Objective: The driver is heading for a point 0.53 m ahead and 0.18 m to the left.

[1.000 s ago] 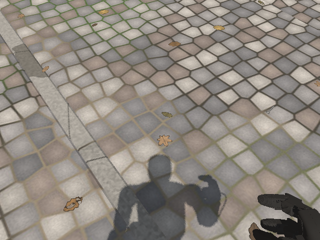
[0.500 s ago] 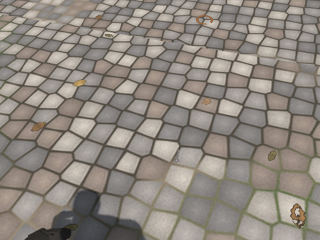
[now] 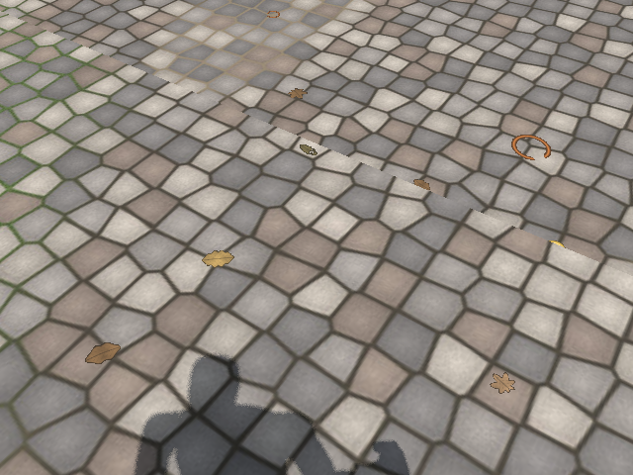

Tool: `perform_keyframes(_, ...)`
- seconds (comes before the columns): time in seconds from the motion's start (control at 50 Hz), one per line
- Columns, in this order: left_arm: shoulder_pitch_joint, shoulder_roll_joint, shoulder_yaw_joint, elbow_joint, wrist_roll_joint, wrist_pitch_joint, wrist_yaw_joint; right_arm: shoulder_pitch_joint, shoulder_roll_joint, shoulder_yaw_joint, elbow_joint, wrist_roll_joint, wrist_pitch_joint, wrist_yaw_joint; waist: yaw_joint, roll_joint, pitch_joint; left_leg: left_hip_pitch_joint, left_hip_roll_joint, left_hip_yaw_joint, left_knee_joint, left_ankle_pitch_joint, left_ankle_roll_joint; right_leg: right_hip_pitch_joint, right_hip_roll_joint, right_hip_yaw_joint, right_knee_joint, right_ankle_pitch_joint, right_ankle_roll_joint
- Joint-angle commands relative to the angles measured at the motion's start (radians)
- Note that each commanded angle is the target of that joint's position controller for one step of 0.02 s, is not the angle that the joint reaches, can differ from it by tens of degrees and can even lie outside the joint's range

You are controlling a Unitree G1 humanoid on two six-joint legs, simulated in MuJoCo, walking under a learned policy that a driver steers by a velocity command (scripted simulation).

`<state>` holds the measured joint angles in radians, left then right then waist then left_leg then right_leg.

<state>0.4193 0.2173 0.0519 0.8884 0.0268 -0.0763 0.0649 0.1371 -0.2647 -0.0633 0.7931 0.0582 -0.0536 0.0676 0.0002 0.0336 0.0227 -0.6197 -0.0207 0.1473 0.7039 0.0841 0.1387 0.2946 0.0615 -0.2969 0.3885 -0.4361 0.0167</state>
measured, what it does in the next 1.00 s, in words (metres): walks ahead, turning left: left foot, then right foot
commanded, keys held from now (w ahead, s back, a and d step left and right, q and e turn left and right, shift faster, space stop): w+q+shift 0.42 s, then shift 0.58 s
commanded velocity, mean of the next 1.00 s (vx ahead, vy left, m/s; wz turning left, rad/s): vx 0.64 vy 0.00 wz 0.58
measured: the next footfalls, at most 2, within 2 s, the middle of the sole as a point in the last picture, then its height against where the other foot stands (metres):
left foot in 0.02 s outside the picture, level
right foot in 0.40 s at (384, 430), level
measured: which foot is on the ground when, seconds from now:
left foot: up 0.00-0.00, down 0.02-0.40, up 0.42-0.76, down 0.78-1.00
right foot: down 0.00-0.02, up 0.04-0.38, down 0.40-0.78, up 0.80-1.00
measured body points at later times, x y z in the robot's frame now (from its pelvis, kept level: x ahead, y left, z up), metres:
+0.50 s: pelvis +0.45 -0.01 +0.01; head +0.47 +0.01 +0.46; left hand +0.51 +0.31 -0.06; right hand +0.67 -0.22 -0.09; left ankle +0.26 +0.02 -0.59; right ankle +0.58 -0.12 -0.71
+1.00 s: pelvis +0.65 +0.10 +0.02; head +0.68 +0.13 +0.47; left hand +0.60 +0.40 -0.10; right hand +0.93 +0.02 -0.07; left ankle +0.67 +0.23 -0.71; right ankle +0.75 -0.03 -0.68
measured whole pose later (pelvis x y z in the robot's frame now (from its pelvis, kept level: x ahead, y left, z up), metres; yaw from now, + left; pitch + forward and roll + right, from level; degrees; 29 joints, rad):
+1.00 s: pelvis +0.65 +0.10 +0.02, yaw +36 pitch +2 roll +0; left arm 0.16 0.28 0.02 0.79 0.00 -0.01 0.02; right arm 0.10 -0.22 -0.01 0.70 -0.03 -0.01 0.02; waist 0.00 -0.02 0.04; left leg -0.42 -0.06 -0.02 0.49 -0.10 0.06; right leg -0.44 -0.07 0.04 0.84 -0.45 0.08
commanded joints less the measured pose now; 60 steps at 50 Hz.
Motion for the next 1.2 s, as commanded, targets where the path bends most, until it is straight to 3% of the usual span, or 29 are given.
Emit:
perform_keyframes(0.02, -0.402, 0.213, 0.05, -0.166, -0.042, -0.027, -0.024, 0.69, -0.192, -0.082, 0.13, -0.008, 0.053, -0.036, -0.436, 0.016, -0.114, 0.801, 0.055, -0.15, -0.101, 0.053, 0.136, -0.584, -0.09, 0.053, 1.055, 0.876, 0.023)
perform_keyframes(0.04, -0.395, -0.042, -0.015, -0.234, -0.036, -0.073, -0.068, 0.602, -0.12, -0.041, 0.152, -0.068, 0.033, -0.02, -0.237, 0.355, -0.009, 0.862, 0.0, -0.329, -0.03, 0.026, 0.167, -1.005, 0.08, 0.233, 1.416, -0.161, 0.002)
perform_keyframes(0.06, -0.225, -0.072, -0.045, -0.299, -0.066, -0.107, -0.09, 0.422, -0.103, -0.022, 0.057, -0.091, -0.005, -0.018, -0.064, 0.339, -0.152, 0.909, 0.154, -0.796, -0.18, -0.391, 0.33, -1.212, 0.064, 0.438, 1.492, -0.201, -0.038)
perform_keyframes(0.08, -0.275, 0.023, -0.036, -0.318, -0.068, -0.136, -0.103, 0.389, -0.062, -0.023, 0.017, -0.076, -0.018, -0.016, -0.086, 0.119, -0.153, 0.851, 0.208, -0.946, -0.396, -0.661, 0.321, -1.222, 0.031, 0.46, 1.369, -0.098, -0.099)
perform_keyframes(0.1, -0.298, 0.062, -0.023, -0.323, -0.066, -0.14, -0.103, 0.316, -0.07, -0.022, -0.008, -0.064, -0.035, -0.013, -0.014, -0.108, -0.054, 0.662, 0.216, -0.955, -0.485, -0.781, 0.271, -1.181, -0.019, 0.452, 1.201, 0.013, -0.122)
perform_keyframes(0.12, -0.266, 0.067, -0.023, -0.312, -0.046, -0.124, -0.095, 0.212, -0.095, -0.024, -0.046, -0.056, -0.049, -0.016, 0.059, -0.175, -0.001, 0.478, 0.2, -0.943, -0.497, -0.769, 0.266, -1.103, -0.061, 0.463, 1.09, 0.079, -0.098)
perform_keyframes(0.18, -0.273, 0.141, -0.005, -0.305, -0.018, -0.075, -0.056, 0.135, -0.096, -0.018, -0.093, -0.053, -0.056, -0.047, 0.088, -0.158, 0.066, 0.174, 0.08, -0.741, -0.515, -0.54, 0.23, -0.933, -0.13, 0.444, 0.816, 0.122, -0.001)
perform_keyframes(0.22, -0.432, 0.112, -0.018, -0.365, 0.003, -0.07, -0.041, 0.177, -0.092, -0.021, -0.09, -0.031, -0.053, -0.075, 0.017, -0.103, 0.09, 0.07, 0.009, -0.593, -0.507, -0.359, 0.201, -0.817, -0.123, 0.39, 0.535, 0.278, 0.043)
perform_keyframes(0.26, -0.532, 0.048, -0.028, -0.41, -0.012, -0.065, -0.045, 0.206, -0.106, -0.03, -0.082, -0.015, -0.037, -0.09, -0.045, -0.028, 0.064, 0.022, -0.054, -0.509, -0.46, -0.345, 0.137, -0.663, -0.068, 0.339, 0.294, 0.458, 0.065)
perform_keyframes(0.34, -0.532, 0.113, 0.015, -0.424, -0.075, -0.068, -0.051, 0.277, -0.091, -0.04, -0.063, 0.0, -0.016, -0.093, -0.077, 0.069, -0.022, 0.27, -0.021, -0.606, -0.321, -0.4, 0.077, -0.587, -0.028, 0.399, 0.088, 0.474, 0.082)
perform_keyframes(0.36, -0.49, 0.14, 0.033, -0.415, -0.08, -0.075, -0.052, 0.27, -0.084, -0.043, -0.067, -0.004, -0.012, -0.093, -0.046, 0.085, -0.047, 0.332, -0.012, -0.615, -0.244, -0.311, 0.056, -0.549, -0.026, 0.399, 0.065, 0.436, 0.062)
perform_keyframes(0.4, -0.121, 0.21, 0.075, -0.348, -0.078, -0.085, -0.048, 0.182, -0.056, -0.03, -0.122, -0.039, -0.01, -0.077, 0.165, 0.087, -0.28, 0.258, -0.038, -0.528, 0.187, -0.093, -0.016, -0.134, -0.138, 0.449, 0.176, 0.294, -0.016)
perform_keyframes(0.42, 0.078, 0.285, 0.083, -0.312, -0.049, -0.075, -0.048, 0.227, 0.072, 0.007, -0.166, -0.059, -0.015, -0.069, 0.165, -0.188, -0.446, 0.014, -0.11, -0.422, 0.542, -0.579, -0.043, 0.189, -0.345, 0.815, 0.117, -0.009, -0.102)
perform_keyframes(0.44, 0.046, 0.343, 0.091, -0.287, -0.018, -0.079, -0.072, 0.356, 0.033, 0.02, -0.207, 0.014, -0.026, -0.069, 0.062, -0.603, -0.474, -0.255, -0.074, -0.352, 0.779, -0.646, -0.066, 0.252, -0.541, 1.39, -0.092, -0.293, -0.271)
perform_keyframes(0.46, -0.04, 0.2, 0.067, -0.318, -0.01, -0.065, -0.068, 0.288, -0.042, 0.008, -0.169, 0.018, -0.014, -0.081, 0.099, -0.395, -0.288, -0.342, 0.001, -0.336, 0.852, -0.556, -0.083, 0.148, -0.473, 1.278, -0.112, -0.309, -0.264)
perform_keyframes(0.5, -0.12, 0.141, 0.046, -0.287, 0.002, -0.04, -0.064, 0.063, -0.074, -0.001, -0.216, -0.05, -0.009, -0.076, 0.094, -0.068, -0.067, -0.256, 0.042, -0.275, 0.798, -0.476, -0.106, -0.176, -0.361, 0.834, -0.046, 0.386, -0.205)
perform_keyframes(0.52, -0.145, 0.124, 0.037, -0.266, 0.003, -0.037, -0.068, 0.008, -0.075, -0.009, -0.241, -0.066, -0.009, -0.073, 0.066, -0.025, -0.035, -0.197, 0.056, -0.274, 0.726, -0.49, -0.106, -0.284, -0.315, 0.693, -0.033, 0.651, -0.188)
perform_keyframes(0.58, -0.17, 0.098, 0.019, -0.199, -0.025, -0.047, -0.072, 0.036, -0.03, 0.007, -0.257, -0.036, 0.002, -0.055, -0.003, -0.118, -0.02, -0.136, 0.075, -0.253, 0.459, -0.538, -0.129, -0.395, -0.298, 0.554, -0.056, 0.893, -0.198)
perform_keyframes(0.64, -0.225, 0.229, 0.054, -0.185, -0.039, -0.033, -0.056, 0.004, -0.031, 0.02, -0.244, -0.047, -0.009, -0.034, -0.015, -0.114, -0.08, 0.093, 0.048, -0.186, 0.086, -0.237, -0.122, -0.506, -0.255, 0.406, -0.104, 0.907, -0.179)
perform_keyframes(0.76, -0.163, 0.243, 0.048, -0.13, -0.065, -0.035, -0.054, 0.041, -0.135, -0.023, -0.203, -0.082, -0.007, -0.032, -0.074, -0.09, -0.15, 0.493, -0.027, -0.157, -0.231, 0.067, -0.032, -0.485, -0.207, 0.315, 0.12, 0.896, -0.087)
perform_keyframes(0.78, -0.132, 0.216, 0.036, -0.137, -0.043, -0.037, -0.054, 0.09, -0.194, -0.038, -0.2, -0.093, -0.005, -0.045, -0.086, -0.019, -0.19, 0.63, 0.066, -0.235, -0.21, 0.401, 0.008, -0.573, -0.147, 0.272, 0.31, 0.705, -0.043)
perform_keyframes(0.8, -0.007, 0.127, -0.003, -0.143, -0.011, -0.033, -0.062, 0.112, -0.22, -0.02, -0.22, -0.128, 0.0, -0.058, -0.035, 0.222, -0.328, 0.886, 0.393, -0.594, -0.162, 0.917, 0.202, -0.818, -0.043, 0.265, 0.72, -0.14, 0.027)
perform_keyframes(0.82, 0.098, 0.165, -0.011, -0.093, -0.027, -0.018, -0.074, 0.126, -0.129, 0.005, -0.206, -0.106, 0.004, -0.048, -0.036, 0.188, -0.516, 0.918, 0.449, -0.691, -0.161, 0.824, 0.282, -0.813, -0.088, 0.422, 0.834, -0.272, 0.03)
perform_keyframes(0.86, -0.053, 0.213, 0.002, -0.118, -0.042, 0.012, -0.067, 0.027, -0.091, 0.013, -0.199, -0.064, 0.009, -0.035, -0.032, 0.047, -0.308, 0.725, 0.318, -0.542, -0.215, 0.568, 0.202, -0.894, -0.138, 0.391, 0.808, -0.202, 0.055)
perform_keyframes(0.92, -0.081, 0.184, 0.002, -0.113, -0.029, 0.061, -0.04, -0.07, -0.113, 0.006, -0.185, -0.081, 0.024, -0.04, 0.042, 0.034, -0.179, 0.375, 0.244, -0.432, -0.311, 0.352, 0.132, -0.728, -0.155, 0.36, 0.601, -0.112, 0.076)
perform_keyframes(1.02, -0.094, 0.113, -0.017, -0.082, -0.019, 0.085, -0.038, -0.097, -0.088, 0.005, -0.158, -0.083, 0.045, -0.061, 0.053, 0.074, -0.208, 0.239, 0.19, -0.353, -0.367, -0.057, 0.09, -0.478, -0.115, 0.313, 0.29, 0.2, 0.05)
perform_keyframes(1.08, -0.16, 0.128, -0.018, -0.108, 0.023, 0.091, -0.046, -0.042, -0.024, 0.025, -0.109, -0.081, 0.048, -0.058, 0.047, 0.025, -0.112, 0.122, 0.103, -0.324, -0.366, -0.562, -0.044, -0.38, -0.153, 0.362, 0.093, 0.307, -0.012)
perform_keyframes(1.12, -0.245, 0.201, 0.0, -0.121, 0.014, 0.089, -0.041, 0.019, -0.029, 0.017, -0.092, -0.078, 0.047, -0.062, -0.023, -0.187, -0.027, 0.25, 0.006, -0.213, -0.281, -0.483, -0.117, -0.635, -0.214, 0.424, -0.014, -0.037, -0.073)
perform_keyframes(1.2, -0.271, 0.127, -0.022, -0.11, 0.001, 0.054, -0.043, 0.022, -0.057, 0.002, -0.054, -0.084, 0.057, -0.084, -0.014, -0.138, 0.006, 0.356, 0.025, -0.226, -0.244, -0.328, -0.109, -0.685, -0.155, 0.383, -0.024, 0.005, -0.021)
